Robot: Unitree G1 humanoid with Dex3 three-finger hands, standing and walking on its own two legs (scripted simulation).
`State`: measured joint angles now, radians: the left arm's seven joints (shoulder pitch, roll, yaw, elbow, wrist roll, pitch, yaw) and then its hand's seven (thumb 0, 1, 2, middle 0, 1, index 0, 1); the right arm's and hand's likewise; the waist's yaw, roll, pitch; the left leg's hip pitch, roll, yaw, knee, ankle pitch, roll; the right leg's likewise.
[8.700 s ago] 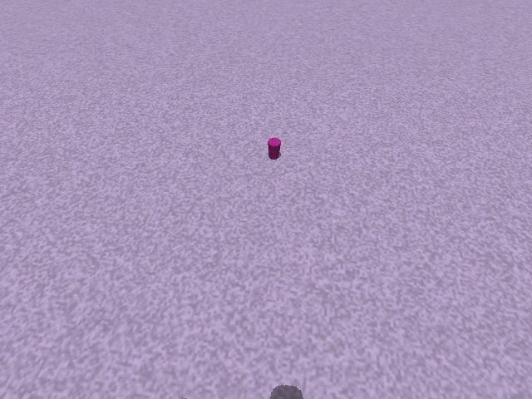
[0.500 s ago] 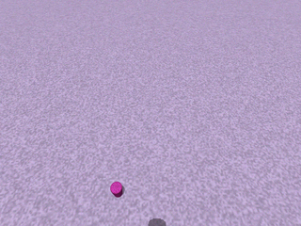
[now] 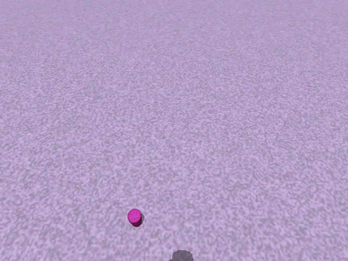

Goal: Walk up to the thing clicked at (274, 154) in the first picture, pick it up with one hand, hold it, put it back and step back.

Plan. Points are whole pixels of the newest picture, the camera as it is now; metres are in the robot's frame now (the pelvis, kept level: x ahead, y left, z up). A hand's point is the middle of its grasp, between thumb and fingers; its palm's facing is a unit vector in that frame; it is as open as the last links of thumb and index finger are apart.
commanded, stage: stand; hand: left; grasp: from above
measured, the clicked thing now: (135, 218) +0.42 +0.23 -0.73
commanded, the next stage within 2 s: rise first in 0.12 s
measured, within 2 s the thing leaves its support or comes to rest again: neither
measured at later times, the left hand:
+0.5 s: hand (86, 257) +0.15 +0.25 -0.17, palm faces -0.04 -0.94 -0.34, open 9.7 cm
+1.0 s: hand out of the picture +0.11 +0.26 -0.23, palm faces -0.15 -0.88 -0.45, open 14.1 cm
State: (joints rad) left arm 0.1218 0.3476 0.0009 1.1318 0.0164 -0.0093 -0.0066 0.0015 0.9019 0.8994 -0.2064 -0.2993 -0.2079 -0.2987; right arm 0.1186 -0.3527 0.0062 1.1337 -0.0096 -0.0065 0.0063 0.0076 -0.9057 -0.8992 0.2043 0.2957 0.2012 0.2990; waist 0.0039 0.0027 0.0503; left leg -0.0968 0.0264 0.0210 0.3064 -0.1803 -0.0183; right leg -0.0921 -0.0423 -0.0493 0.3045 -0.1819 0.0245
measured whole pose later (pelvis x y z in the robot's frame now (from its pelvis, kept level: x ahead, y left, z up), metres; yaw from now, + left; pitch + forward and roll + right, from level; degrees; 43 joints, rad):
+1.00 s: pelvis -0.02 +0.01 -0.09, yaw -1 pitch +17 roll -2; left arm 0.22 0.32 0.14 0.52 0.24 0.18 0.00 -0.01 -0.53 0.98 -0.07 -1.09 -0.08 -1.08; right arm 0.18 -0.23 -0.03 0.58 0.00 -0.13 -0.03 0.01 -0.91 -0.90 0.20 0.30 0.20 0.30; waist -0.02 0.00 -0.09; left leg -0.90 0.05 -0.01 1.12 -0.52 -0.01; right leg -0.88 -0.04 -0.04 1.08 -0.50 0.03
